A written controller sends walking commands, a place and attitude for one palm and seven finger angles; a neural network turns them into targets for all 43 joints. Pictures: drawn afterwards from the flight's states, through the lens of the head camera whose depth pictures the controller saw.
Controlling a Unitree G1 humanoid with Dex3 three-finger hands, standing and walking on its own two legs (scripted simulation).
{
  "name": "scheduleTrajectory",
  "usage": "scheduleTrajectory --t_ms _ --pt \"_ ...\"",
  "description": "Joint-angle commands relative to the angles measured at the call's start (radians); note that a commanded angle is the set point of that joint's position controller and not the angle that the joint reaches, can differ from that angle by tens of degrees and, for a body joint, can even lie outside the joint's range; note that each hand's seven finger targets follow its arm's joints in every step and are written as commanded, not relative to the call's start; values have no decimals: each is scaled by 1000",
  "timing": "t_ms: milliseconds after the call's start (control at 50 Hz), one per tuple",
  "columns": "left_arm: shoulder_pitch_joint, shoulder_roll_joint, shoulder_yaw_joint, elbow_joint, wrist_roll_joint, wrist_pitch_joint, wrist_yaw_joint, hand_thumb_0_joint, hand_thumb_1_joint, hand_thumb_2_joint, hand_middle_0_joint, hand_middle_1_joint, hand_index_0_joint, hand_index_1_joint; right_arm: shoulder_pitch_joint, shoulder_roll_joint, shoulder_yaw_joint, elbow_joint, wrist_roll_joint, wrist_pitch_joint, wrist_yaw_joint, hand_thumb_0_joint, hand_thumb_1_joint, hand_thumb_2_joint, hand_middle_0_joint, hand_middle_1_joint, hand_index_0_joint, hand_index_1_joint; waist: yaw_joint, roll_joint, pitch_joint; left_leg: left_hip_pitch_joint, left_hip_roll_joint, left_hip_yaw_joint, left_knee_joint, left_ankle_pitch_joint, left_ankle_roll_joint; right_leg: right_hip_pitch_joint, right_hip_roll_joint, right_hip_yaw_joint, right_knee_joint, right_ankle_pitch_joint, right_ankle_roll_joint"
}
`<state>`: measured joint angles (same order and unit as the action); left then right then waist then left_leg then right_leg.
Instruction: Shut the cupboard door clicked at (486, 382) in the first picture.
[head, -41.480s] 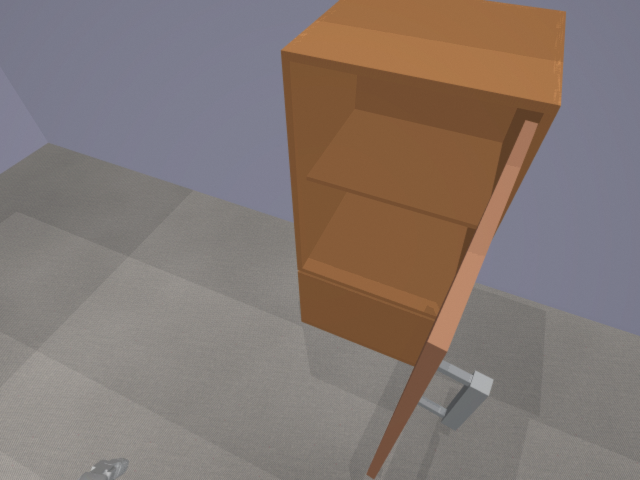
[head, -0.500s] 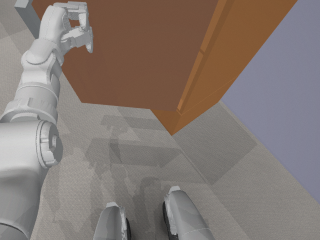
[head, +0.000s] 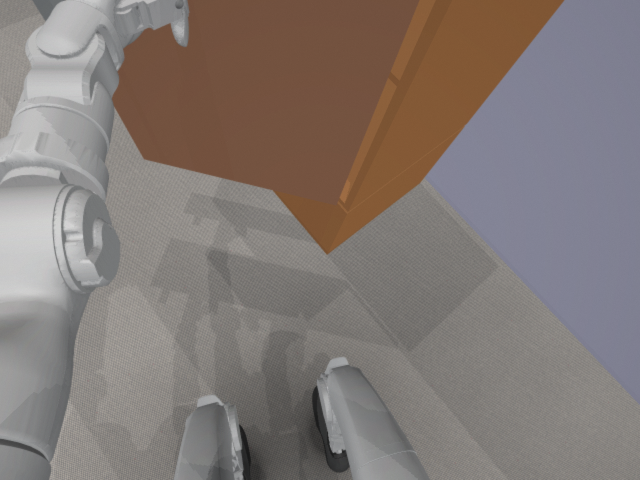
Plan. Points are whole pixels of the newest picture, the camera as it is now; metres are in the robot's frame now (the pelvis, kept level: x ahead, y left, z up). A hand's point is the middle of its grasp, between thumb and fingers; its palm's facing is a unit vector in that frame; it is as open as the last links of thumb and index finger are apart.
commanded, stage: pull the fist back off the door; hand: left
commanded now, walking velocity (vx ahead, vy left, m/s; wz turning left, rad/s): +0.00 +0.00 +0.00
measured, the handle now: out of the picture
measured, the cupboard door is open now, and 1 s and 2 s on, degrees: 39 34 34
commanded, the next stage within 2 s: draw the hand back to the body in 0.84 s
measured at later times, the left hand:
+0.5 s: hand (176, 19) +0.57 +0.04 +0.13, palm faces +0.07 -1.00 -0.03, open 3.1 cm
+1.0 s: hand (200, 70) +0.52 +0.02 +0.12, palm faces +0.06 -1.00 -0.04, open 3.1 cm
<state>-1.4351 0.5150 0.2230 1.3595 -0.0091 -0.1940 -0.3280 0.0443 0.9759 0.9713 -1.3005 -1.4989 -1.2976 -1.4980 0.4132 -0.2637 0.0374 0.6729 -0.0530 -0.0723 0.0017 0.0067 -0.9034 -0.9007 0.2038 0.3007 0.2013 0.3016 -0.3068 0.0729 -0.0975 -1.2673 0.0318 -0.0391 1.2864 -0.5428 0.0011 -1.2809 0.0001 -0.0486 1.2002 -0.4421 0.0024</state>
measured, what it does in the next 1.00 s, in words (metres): stands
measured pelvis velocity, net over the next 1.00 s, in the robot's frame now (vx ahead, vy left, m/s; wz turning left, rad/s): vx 0.02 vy -0.01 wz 0.02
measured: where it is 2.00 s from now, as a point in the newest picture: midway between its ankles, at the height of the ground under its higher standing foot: (288, 463)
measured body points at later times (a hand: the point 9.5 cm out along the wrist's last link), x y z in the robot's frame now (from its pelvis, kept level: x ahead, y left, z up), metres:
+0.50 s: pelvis +0.03 -0.01 +0.04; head +0.17 -0.02 +0.47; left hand +0.56 +0.09 +0.13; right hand -0.01 -0.26 -0.08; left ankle +0.02 +0.12 -0.62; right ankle +0.05 -0.13 -0.62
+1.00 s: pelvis +0.02 -0.01 +0.04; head +0.13 -0.01 +0.48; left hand +0.51 +0.08 +0.13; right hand +0.07 -0.25 -0.09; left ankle +0.02 +0.12 -0.62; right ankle +0.06 -0.13 -0.62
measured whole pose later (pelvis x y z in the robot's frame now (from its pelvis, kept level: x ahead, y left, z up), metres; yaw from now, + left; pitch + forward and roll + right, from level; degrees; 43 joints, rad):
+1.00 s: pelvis +0.02 -0.01 +0.04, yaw +1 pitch +21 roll +0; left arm -0.94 0.08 0.16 1.15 0.05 -0.48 0.29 0.02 0.89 0.90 -1.30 -1.50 -1.30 -1.50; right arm 0.31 -0.21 -0.01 0.65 -0.08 0.03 0.07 0.01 -0.91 -0.90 0.20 0.30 0.20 0.30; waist -0.16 0.04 -0.13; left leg -0.93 0.01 0.00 1.07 -0.50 0.00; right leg -0.98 -0.02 -0.01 1.05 -0.43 0.00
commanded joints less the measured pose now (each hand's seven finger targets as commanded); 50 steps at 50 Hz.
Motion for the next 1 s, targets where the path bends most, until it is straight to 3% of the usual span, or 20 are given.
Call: scheduleTrajectory --t_ms 0,40,80,100,140,200,220,260,380,440,500,520,580,620,740,800,840,900,940,980 --pt "-478 59 182 -184 -43 -45 325 0 900 900 -1300 -1500 -1300 -1500 283 -168 -53 -51 -36 -11 30 0 -900 -900 200 300 200 300 -38 102 -636 423 -5 -63 -142 364 23 272 39 -12 -140 229 -16" --pt "-459 10 189 -247 5 -82 487 0 900 900 -1300 -1500 -1300 -1500 280 -158 -62 -72 -59 -1 63 0 -900 -900 200 300 200 300 -14 108 -668 401 -11 -39 -141 383 17 317 33 -6 -145 267 -8" --pt "-481 -21 147 -309 122 -154 634 0 900 900 -1300 -1500 -1300 -1500 289 -148 -76 -62 -85 3 94 0 -900 -900 200 300 200 300 -17 126 -704 427 -10 -30 -127 416 12 309 33 -4 -133 299 -5" --pt "-490 -24 122 -312 170 -184 663 0 900 900 -1300 -1500 -1300 -1500 295 -152 -85 -52 -91 9 104 0 -900 -900 200 300 200 300 -29 121 -713 446 -9 -30 -124 440 12 307 33 -2 -135 317 -4" --pt "-478 -22 81 -339 196 -214 653 0 900 900 -1300 -1500 -1300 -1500 303 -157 -101 -44 -82 25 114 0 -900 -900 200 300 200 300 -28 103 -748 455 -18 -8 -148 430 16 405 30 13 -166 355 -5" --pt "-454 49 126 -336 152 -207 582 0 900 900 -1300 -1500 -1300 -1500 300 -160 -100 -48 -60 52 97 0 -900 -900 200 300 200 300 -8 76 -758 420 -32 12 -192 378 24 549 28 34 -203 393 -7" --pt "-442 26 111 -353 132 -206 563 0 900 900 -1300 -1500 -1300 -1500 292 -153 -98 -56 -52 57 93 0 -900 -900 200 300 200 300 -2 84 -772 440 -35 13 -207 384 23 568 28 35 -209 404 -7" --pt "-344 20 137 -323 97 -206 548 0 900 900 -1300 -1500 -1300 -1500 282 -146 -94 -65 -45 63 85 0 -900 -900 200 300 200 300 21 30 -711 415 -38 24 -230 366 24 612 29 37 -232 409 -5" --pt "-128 -128 77 -310 71 -274 553 0 900 900 -1300 -1500 -1300 -1500 250 -133 -103 -65 -42 64 89 0 -900 -900 200 300 200 300 51 -41 -579 438 -39 41 -272 384 21 610 30 27 -261 431 -7" --pt "-61 -212 23 -321 60 -290 547 0 900 900 -1300 -1500 -1300 -1500 230 -131 -113 -66 -36 70 91 0 -900 -900 200 300 200 300 61 -37 -538 470 -43 50 -286 391 18 601 29 25 -272 436 -9" --pt "-16 -245 10 -355 39 -304 546 0 900 900 -1300 -1500 -1300 -1500 208 -131 -118 -70 -30 76 86 0 -900 -900 200 300 200 300 76 -51 -507 491 -47 56 -297 394 18 607 28 22 -279 439 -13" --pt "-1 -234 17 -375 39 -313 548 0 900 900 -1300 -1500 -1300 -1500 198 -130 -118 -70 -28 79 85 0 -900 -900 200 300 200 300 89 -39 -517 504 -45 54 -300 402 15 610 26 21 -273 441 -14" --pt "-17 -268 -21 -431 43 -342 559 0 900 900 -1300 -1500 -1300 -1500 166 -124 -122 -72 -27 81 81 0 -900 -900 200 300 200 300 85 -52 -499 508 -48 54 -304 368 16 609 22 25 -277 412 -12" --pt "-40 -309 -65 -512 50 -374 567 0 900 900 -1300 -1500 -1300 -1500 144 -119 -128 -72 -27 79 77 0 -900 -900 200 300 200 300 88 15 -546 596 -42 46 -301 413 8 571 19 16 -260 422 -15" --pt "70 -383 -118 -516 45 -366 591 0 900 900 -1300 -1500 -1300 -1500 98 -115 -129 -75 -20 82 69 0 -900 -900 200 300 200 300 109 -23 -538 630 -37 40 -318 432 1 577 19 1 -256 413 -15" --pt "26 -341 -88 -488 52 -353 613 0 900 900 -1300 -1500 -1300 -1500 90 -116 -122 -69 -20 88 57 0 -900 -900 200 300 200 300 91 -80 -478 571 -41 39 -329 374 8 589 16 6 -268 387 -11" --pt "27 -357 -91 -485 53 -358 623 0 900 900 -1300 -1500 -1300 -1500 76 -111 -120 -71 -24 85 54 0 -900 -900 200 300 200 300 101 -70 -499 571 -45 40 -332 362 7 598 15 10 -267 379 -11" --pt "14 -336 -69 -427 52 -359 626 0 900 900 -1300 -1500 -1300 -1500 71 -113 -114 -68 -26 82 50 0 -900 -900 200 300 200 300 85 -126 -461 522 -47 40 -330 316 13 595 14 13 -274 348 -7" --pt "28 -332 -67 -376 58 -356 621 0 900 900 -1300 -1500 -1300 -1500 64 -112 -110 -65 -26 80 51 0 -900 -900 200 300 200 300 87 -117 -450 492 -51 44 -330 284 14 589 12 18 -279 326 -8" --pt "114 -242 8 -431 53 -357 610 0 900 900 -1300 -1500 -1300 -1500 61 -117 -109 -96 -23 87 49 0 -900 -900 200 300 200 300 149 -95 -532 514 -55 54 -352 314 11 682 11 28 -276 362 -15"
